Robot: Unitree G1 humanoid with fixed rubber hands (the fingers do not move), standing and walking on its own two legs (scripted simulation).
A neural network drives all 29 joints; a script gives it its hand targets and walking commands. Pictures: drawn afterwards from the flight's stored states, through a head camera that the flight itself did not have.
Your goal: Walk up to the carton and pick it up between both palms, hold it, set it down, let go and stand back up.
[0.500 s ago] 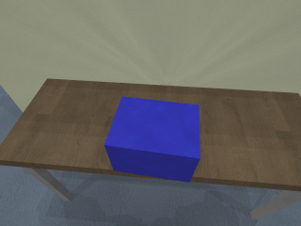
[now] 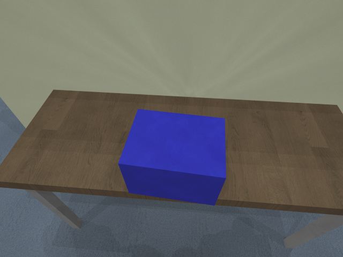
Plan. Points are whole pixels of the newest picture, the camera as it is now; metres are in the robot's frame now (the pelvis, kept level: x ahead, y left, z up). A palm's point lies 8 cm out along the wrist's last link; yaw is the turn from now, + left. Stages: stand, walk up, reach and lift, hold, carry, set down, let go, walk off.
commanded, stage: walk up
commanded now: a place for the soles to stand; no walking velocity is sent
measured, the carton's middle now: (175, 156) +0.40 +0.01 -0.05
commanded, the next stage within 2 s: reach and lift in 1.94 s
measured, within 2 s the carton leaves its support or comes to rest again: neither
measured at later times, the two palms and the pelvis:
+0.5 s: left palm out of the picture -0.02 +0.26 -0.14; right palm out of the picture +0.00 -0.25 -0.15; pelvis -0.05 +0.01 -0.01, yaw -1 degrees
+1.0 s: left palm out of the picture -0.01 +0.27 -0.14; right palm out of the picture -0.05 -0.20 -0.14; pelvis -0.04 +0.03 +0.00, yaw -1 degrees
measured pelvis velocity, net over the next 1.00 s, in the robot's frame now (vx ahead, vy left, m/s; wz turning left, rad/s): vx -0.04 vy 0.03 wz -0.02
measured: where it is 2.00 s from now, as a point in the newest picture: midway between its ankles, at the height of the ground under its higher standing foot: outside the picture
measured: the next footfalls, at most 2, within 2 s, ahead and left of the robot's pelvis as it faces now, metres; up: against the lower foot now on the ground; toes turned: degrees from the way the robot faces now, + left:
left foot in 0.80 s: -0.02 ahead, +0.17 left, +0.00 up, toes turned +3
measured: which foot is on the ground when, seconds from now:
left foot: down 0.00-0.56, up 0.58-0.78, down 0.80-1.00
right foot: down 0.00-1.00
